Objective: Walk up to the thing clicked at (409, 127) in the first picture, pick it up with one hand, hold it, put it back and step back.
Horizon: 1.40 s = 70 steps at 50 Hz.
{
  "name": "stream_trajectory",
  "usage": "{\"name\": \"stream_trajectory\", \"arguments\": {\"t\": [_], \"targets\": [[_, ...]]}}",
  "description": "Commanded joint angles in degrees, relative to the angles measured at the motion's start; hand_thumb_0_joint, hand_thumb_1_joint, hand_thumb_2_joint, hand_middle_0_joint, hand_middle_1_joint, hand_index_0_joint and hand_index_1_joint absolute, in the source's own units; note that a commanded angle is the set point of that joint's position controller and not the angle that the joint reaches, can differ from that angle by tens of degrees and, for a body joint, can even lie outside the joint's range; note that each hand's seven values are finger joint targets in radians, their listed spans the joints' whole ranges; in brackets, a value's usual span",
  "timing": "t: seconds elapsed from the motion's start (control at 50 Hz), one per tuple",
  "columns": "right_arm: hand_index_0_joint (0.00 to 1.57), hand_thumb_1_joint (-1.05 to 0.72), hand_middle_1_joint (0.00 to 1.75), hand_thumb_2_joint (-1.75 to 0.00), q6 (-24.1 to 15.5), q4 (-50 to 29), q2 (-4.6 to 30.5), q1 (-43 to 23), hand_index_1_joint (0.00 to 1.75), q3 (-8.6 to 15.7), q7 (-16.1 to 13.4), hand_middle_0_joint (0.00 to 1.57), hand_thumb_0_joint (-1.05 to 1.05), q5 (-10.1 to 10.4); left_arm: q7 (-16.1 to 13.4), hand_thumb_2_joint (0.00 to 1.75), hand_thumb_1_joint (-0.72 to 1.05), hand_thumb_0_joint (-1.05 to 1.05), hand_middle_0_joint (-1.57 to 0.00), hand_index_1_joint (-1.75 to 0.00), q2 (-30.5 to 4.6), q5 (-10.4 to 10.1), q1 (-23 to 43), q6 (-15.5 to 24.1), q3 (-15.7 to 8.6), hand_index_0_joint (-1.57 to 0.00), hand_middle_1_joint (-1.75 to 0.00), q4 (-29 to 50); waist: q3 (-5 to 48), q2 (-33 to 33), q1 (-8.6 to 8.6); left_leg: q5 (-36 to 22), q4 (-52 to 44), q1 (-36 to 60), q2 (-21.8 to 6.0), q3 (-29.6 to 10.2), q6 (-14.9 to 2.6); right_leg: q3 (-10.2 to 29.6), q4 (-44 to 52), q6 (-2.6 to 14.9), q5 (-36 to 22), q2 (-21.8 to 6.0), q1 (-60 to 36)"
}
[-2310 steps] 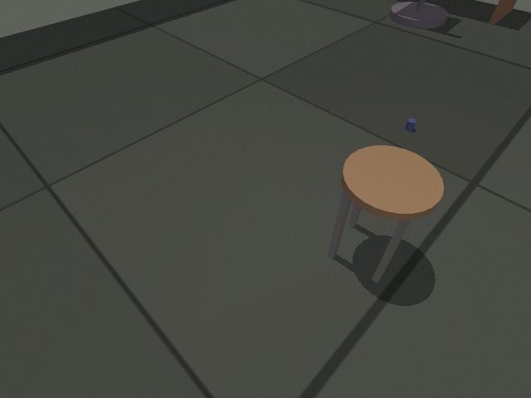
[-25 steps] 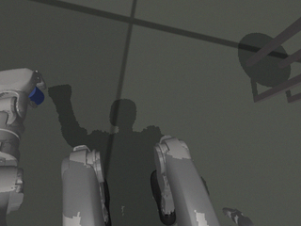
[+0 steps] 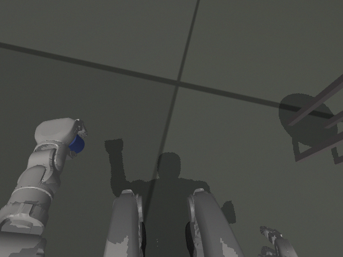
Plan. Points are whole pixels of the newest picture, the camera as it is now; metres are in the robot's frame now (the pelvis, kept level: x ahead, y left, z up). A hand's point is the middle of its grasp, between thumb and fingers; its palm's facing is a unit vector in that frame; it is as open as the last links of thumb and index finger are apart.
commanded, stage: lift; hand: left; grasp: from above
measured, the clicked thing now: (71, 141) +0.43 +0.26 -0.11
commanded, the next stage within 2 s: hold in 0.78 s
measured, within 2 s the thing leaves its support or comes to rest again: neither
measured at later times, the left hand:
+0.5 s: hand (37, 136) +0.36 +0.25 +0.07, palm faces -0.44 -0.08 -0.90, open 7.3 cm
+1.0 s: hand (27, 109) +0.38 +0.24 +0.13, palm faces -0.42 -0.08 -0.90, open 7.2 cm
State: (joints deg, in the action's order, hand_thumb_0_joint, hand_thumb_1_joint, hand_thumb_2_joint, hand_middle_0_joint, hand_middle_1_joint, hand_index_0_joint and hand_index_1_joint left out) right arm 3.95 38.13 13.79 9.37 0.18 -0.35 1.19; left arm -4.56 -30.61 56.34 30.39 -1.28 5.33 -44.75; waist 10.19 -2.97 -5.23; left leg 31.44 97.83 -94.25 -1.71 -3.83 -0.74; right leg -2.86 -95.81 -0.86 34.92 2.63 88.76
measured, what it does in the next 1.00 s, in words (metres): rises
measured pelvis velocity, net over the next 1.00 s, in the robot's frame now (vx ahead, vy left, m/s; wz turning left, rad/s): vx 0.07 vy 0.00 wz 0.03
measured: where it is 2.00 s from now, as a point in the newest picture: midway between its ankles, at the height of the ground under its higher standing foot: outside the picture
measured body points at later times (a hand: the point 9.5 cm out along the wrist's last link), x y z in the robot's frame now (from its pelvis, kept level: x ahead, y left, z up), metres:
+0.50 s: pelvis +0.04 +0.01 +0.15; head +0.10 +0.01 +0.59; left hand +0.38 +0.25 +0.12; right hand +0.13 -0.26 +0.03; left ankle +0.10 +0.11 -0.51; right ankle +0.08 -0.13 -0.51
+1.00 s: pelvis +0.07 +0.00 +0.20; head +0.11 -0.01 +0.65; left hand +0.40 +0.24 +0.18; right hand +0.17 -0.26 +0.08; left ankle +0.10 +0.11 -0.51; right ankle +0.08 -0.13 -0.51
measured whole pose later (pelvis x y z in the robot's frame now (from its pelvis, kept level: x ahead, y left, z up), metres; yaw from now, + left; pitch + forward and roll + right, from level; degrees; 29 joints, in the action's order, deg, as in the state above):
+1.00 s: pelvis +0.07 +0.00 +0.20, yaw +2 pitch +9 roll -1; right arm 0.5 42.1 14.5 14.6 2.9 -2.5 2.3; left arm -8.4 -21.4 56.9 19.8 -1.9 11.3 -48.7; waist 4.6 -2.3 -2.3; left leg 18.7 43.9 -34.2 -0.8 1.0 -0.7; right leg 1.9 -43.1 -0.8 21.0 1.0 31.1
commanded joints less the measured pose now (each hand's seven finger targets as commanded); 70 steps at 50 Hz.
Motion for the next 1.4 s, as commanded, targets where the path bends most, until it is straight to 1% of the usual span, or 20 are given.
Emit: {"name": "stream_trajectory", "arguments": {"t": [0.0,0.08,0.24,0.3,0.32,0.36,0.38,0.42,0.52,0.56,0.62,0.68,0.7,0.84,0.92,1.22,1.26,1.3,1.34,1.38], "targets": [[0.2,-0.91,0.3,-0.9,-1.66,-3.79,9.86,5.07,0.3,3.35,-2.11,0.2,0.0,0.77,-2.19,0.45,0.58,0.0,-0.89,-0.57,-12.95,-0.26,14.15,-0.53,-4.77,-0.95,-0.63,12.21,27.26,-6.69,-0.52,0.76,-22.72,33.68,0.34,-0.64,-0.7,-0.31,20.22,2.14,-5.12,1.44,-18.66],[0.2,-0.91,0.3,-0.9,-2.62,-3.0,9.05,4.71,0.3,3.03,-2.96,0.2,0.0,1.03,-2.85,0.44,0.58,0.0,-0.89,-0.56,-9.4,0.43,12.93,-0.37,-2.11,-0.95,-0.62,9.89,21.39,-5.41,-0.85,1.84,-28.82,38.23,0.26,-0.72,-0.36,0.35,26.09,2.22,-4.28,1.45,-22.41],[0.2,-0.91,0.3,-0.9,-5.22,-2.13,8.52,5.37,0.3,3.32,-3.65,0.2,0.0,0.94,-4.39,0.43,0.54,0.0,-0.86,-0.58,-6.6,0.84,12.86,1.13,-0.16,-0.92,-0.64,5.22,16.33,-3.76,-0.1,-0.18,-38.43,46.86,0.75,0.31,-0.07,2.06,37.08,2.26,-5.2,1.23,-32.54],[0.2,-0.91,0.3,-0.9,-5.79,-1.73,8.43,5.86,0.3,3.38,-3.57,0.2,0.0,0.99,-5.37,0.44,0.58,0.0,-0.89,-0.57,-4.38,1.14,11.85,0.95,1.17,-0.95,-0.63,3.13,15.18,-2.81,-0.23,-3.4,-41.02,50.02,0.93,1.09,0.08,2.32,40.26,2.25,-7.69,1.16,-36.26],[0.2,-0.91,0.3,-0.9,-5.96,-1.77,8.72,6.31,0.3,3.65,-3.58,0.2,0.0,0.96,-5.66,0.45,0.6,0.0,-0.9,-0.58,-4.88,1.21,10.43,0.84,0.26,-0.96,-0.63,1.88,15.33,-2.19,0.47,-4.0,-42.29,51.64,0.76,0.79,0.11,2.08,40.89,2.2,-8.48,1.21,-37.73],[0.2,-0.91,0.3,-0.9,-6.13,-1.36,8.66,6.84,0.3,3.81,-3.5,0.2,0.0,0.87,-5.98,0.46,0.6,0.0,-0.91,-0.58,-4.11,1.6,11.46,0.9,1.12,-0.96,-0.64,2.17,15.35,-2.62,0.39,-7.08,-44.02,54.26,0.6,0.84,0.33,2.07,41.93,2.3,-11.42,1.11,-39.49],[0.2,-0.91,0.3,-0.9,-6.17,-1.28,8.71,7.03,0.3,3.91,-3.5,0.2,0.0,0.84,-6.28,0.48,0.61,0.0,-0.91,-0.6,-5.09,1.81,9.94,0.76,0.06,-0.96,-0.65,1.36,15.16,-2.29,1.21,-8.63,-44.99,55.41,0.59,0.79,0.41,1.99,42.76,2.25,-12.58,1.19,-41.16],[0.2,-0.91,0.3,-0.9,-6.25,-1.67,8.47,6.95,0.3,3.96,-3.38,0.2,0.0,0.85,-6.72,0.47,0.61,0.0,-0.92,-0.59,-4.1,1.57,12.06,0.87,1.06,-0.97,-0.64,2.87,14.31,-2.0,0.85,-9.43,-46.55,56.91,0.85,1.57,0.33,2.23,44.96,2.25,-13.26,1.06,-43.02],[0.2,-0.91,0.3,-0.9,-6.38,-1.52,8.61,6.98,0.3,4.42,-3.19,0.2,0.0,0.79,-7.53,0.46,0.62,0.0,-0.93,-0.57,-4.21,1.58,9.82,0.21,0.15,-0.98,-0.62,1.54,13.12,-0.73,1.73,-12.2,-49.98,60.35,1.16,2.5,0.42,2.99,49.01,2.07,-15.39,0.95,-47.96],[0.2,-0.91,0.3,-0.9,-6.42,-1.56,8.5,6.76,0.3,4.57,-3.16,0.2,0.0,0.69,-7.42,0.45,0.63,0.0,-0.93,-0.56,-3.83,1.19,11.0,0.18,0.78,-0.98,-0.62,2.87,13.63,-1.41,1.66,-13.79,-51.33,62.87,1.23,2.82,0.52,2.96,50.44,2.03,-16.87,0.78,-49.9],[0.2,-0.91,0.3,-0.9,-6.35,-1.82,8.59,6.74,0.3,4.73,-3.11,0.2,0.0,0.87,-7.15,0.44,0.62,0.0,-0.93,-0.56,-3.6,0.65,7.89,-0.01,0.33,-0.98,-0.61,2.14,13.23,0.2,2.21,-16.34,-52.94,64.5,1.44,3.1,0.46,3.21,52.17,1.9,-18.93,0.75,-52.88],[0.2,-0.91,0.3,-0.9,-6.17,-1.86,8.45,6.73,0.3,4.79,-3.15,0.2,0.0,0.96,-6.76,0.44,0.64,0.0,-0.94,-0.56,-2.44,0.27,9.01,0.0,1.51,-1.0,-0.61,3.82,12.52,0.64,1.64,-18.29,-54.52,66.7,1.43,3.43,0.36,3.51,54.04,1.77,-20.85,0.71,-54.33],[0.2,-0.91,0.3,-0.9,-6.16,-1.84,8.67,6.98,0.3,4.94,-3.16,0.2,0.0,1.0,-6.77,0.43,0.64,0.0,-0.95,-0.55,-3.83,0.19,8.51,0.03,0.41,-1.0,-0.6,3.87,12.55,0.61,2.32,-18.46,-55.25,67.5,1.53,3.45,0.41,3.42,54.67,1.75,-20.91,0.66,-55.7],[0.2,-0.91,0.3,-0.9,-5.83,-1.82,8.35,6.21,0.3,4.91,-3.1,0.2,0.0,1.21,-6.14,0.47,0.68,0.0,-0.97,-0.57,-1.99,0.36,7.74,-0.23,2.09,-1.03,-0.63,5.62,10.74,1.4,1.97,-21.79,-57.76,70.56,2.18,4.32,0.19,4.51,58.44,1.24,-24.79,0.32,-59.47],[0.2,-0.9,0.3,-0.9,-5.42,-2.07,8.83,5.75,0.3,5.13,-3.03,0.2,0.0,1.4,-6.08,0.43,0.66,0.0,-0.94,-0.57,-3.66,0.71,7.75,-0.63,1.1,-1.01,-0.64,6.12,10.72,1.19,2.61,-23.88,-59.28,72.65,2.35,4.6,0.14,4.57,59.94,1.21,-26.72,0.27,-62.18],[0.2,-0.9,0.3,-0.9,-4.45,-3.93,9.16,4.11,0.3,5.33,-2.7,0.2,0.0,1.99,-1.45,0.43,0.62,0.0,-0.92,-0.57,-3.35,1.07,5.37,-0.15,2.05,-0.98,-0.63,10.28,9.86,1.39,3.41,-31.41,-63.02,78.87,2.16,4.84,-0.03,4.36,62.64,1.38,-32.42,0.53,-67.38],[0.2,-0.91,0.3,-0.9,-4.26,-4.22,9.39,4.08,0.3,5.39,-2.7,0.2,0.0,2.07,-1.07,0.44,0.62,0.0,-0.92,-0.57,-4.0,0.9,4.92,-0.11,1.32,-0.98,-0.64,10.72,9.13,2.12,3.73,-31.5,-63.42,79.05,2.28,5.01,-0.13,4.4,63.47,1.25,-32.67,0.47,-68.67],[0.2,-0.91,0.3,-0.9,-4.15,-4.37,9.13,3.99,0.3,5.16,-2.56,0.2,0.0,2.01,-0.77,0.45,0.64,0.0,-0.92,-0.59,-2.67,0.49,5.46,-0.29,2.25,-0.99,-0.66,11.01,8.74,1.11,3.23,-31.65,-64.09,79.5,2.12,4.86,-0.08,4.43,63.69,1.42,-32.64,0.52,-68.32],[0.2,-0.9,0.3,-0.9,-3.89,-4.9,9.32,3.51,0.3,5.15,-2.66,0.2,0.0,2.17,-0.55,0.46,0.64,0.0,-0.92,-0.59,-4.4,0.65,5.38,-0.19,1.02,-0.99,-0.65,11.86,7.94,1.1,3.96,-30.38,-65.06,79.7,2.1,4.98,0.03,4.32,64.49,1.44,-31.45,0.44,-68.99],[0.2,-0.9,0.3,-0.9,-3.8,-5.39,9.09,2.9,0.3,4.88,-2.67,0.2,0.0,2.26,0.01,0.47,0.65,0.0,-0.92,-0.6,-3.04,0.72,4.7,-0.17,2.12,-0.99,-0.67,11.91,6.68,2.26,3.75,-28.72,-65.7,79.42,2.37,5.15,-0.17,4.75,65.39,1.29,-30.7,0.22,-68.82]]}}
